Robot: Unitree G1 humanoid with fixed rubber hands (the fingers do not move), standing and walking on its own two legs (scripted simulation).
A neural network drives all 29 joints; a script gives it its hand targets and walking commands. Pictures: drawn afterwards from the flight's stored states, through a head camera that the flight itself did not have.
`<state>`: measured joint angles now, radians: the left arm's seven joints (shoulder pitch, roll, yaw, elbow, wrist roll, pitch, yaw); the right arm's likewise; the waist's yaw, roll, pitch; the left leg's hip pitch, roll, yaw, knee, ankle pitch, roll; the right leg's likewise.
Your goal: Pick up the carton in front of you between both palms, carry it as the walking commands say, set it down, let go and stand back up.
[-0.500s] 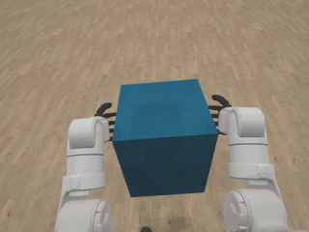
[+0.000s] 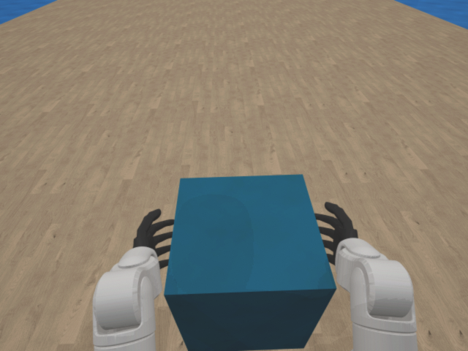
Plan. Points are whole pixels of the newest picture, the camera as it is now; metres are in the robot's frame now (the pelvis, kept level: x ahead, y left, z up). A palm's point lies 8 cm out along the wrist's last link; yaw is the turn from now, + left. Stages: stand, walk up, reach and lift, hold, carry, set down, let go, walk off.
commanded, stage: carry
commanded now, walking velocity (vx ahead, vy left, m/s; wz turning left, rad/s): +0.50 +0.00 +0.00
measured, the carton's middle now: (244, 266) +0.29 +0.00 +0.03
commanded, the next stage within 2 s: none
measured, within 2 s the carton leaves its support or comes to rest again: neither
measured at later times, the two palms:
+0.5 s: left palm (164, 149) +0.54 +0.17 +0.11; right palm (295, 142) +0.56 -0.13 +0.11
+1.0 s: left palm (179, 90) +0.87 +0.17 +0.10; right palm (274, 88) +0.88 -0.13 +0.10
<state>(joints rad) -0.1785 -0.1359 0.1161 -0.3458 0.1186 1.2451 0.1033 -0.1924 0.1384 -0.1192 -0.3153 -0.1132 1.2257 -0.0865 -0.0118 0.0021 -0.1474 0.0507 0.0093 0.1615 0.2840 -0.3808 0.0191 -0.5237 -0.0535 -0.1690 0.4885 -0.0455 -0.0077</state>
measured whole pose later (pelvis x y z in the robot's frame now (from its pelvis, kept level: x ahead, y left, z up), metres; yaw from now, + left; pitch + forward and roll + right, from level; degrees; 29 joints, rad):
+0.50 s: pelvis +0.29 +0.01 +0.00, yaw +2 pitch +3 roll -1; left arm -0.19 -0.14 0.10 -0.29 0.12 1.24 0.10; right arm -0.17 0.13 -0.13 -0.32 -0.12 1.25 -0.09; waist 0.01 0.01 -0.17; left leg -0.53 0.10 0.16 0.49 -0.06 0.00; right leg 0.01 -0.03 -0.21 0.26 -0.33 0.01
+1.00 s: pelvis +0.61 +0.01 -0.01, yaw +1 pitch +3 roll +0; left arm -0.17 -0.13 0.12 -0.37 0.11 1.24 0.10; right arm -0.17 0.14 -0.10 -0.35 -0.11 1.23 -0.09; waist -0.01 0.00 -0.13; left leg 0.04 0.07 0.21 0.33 -0.41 -0.04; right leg -0.49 -0.07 -0.20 0.45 -0.06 -0.02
